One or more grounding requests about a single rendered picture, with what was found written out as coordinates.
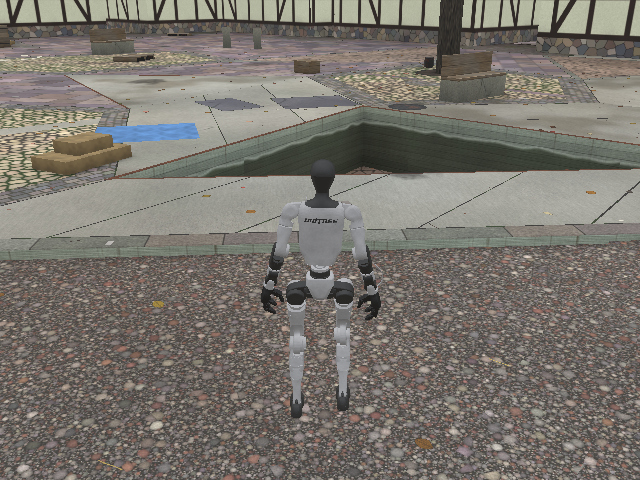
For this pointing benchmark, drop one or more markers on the robot right forearm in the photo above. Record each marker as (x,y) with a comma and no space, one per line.
(367,274)

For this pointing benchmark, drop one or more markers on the left robot shin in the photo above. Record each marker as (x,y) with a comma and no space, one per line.
(296,367)

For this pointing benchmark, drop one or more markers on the right robot shin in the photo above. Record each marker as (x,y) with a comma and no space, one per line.
(343,363)

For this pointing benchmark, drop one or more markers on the robot left hand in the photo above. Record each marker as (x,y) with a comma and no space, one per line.
(266,299)

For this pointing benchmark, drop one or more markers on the robot right hand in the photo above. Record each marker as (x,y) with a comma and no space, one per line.
(374,307)

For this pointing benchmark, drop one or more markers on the robot left upper arm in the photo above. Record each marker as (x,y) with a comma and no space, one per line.
(289,212)

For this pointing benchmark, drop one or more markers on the robot shin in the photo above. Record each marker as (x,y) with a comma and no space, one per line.
(343,363)
(296,367)

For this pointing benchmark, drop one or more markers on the robot left forearm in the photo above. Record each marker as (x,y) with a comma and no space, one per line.
(273,271)

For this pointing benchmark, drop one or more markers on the robot right upper arm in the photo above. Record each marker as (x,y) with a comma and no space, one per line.
(353,214)

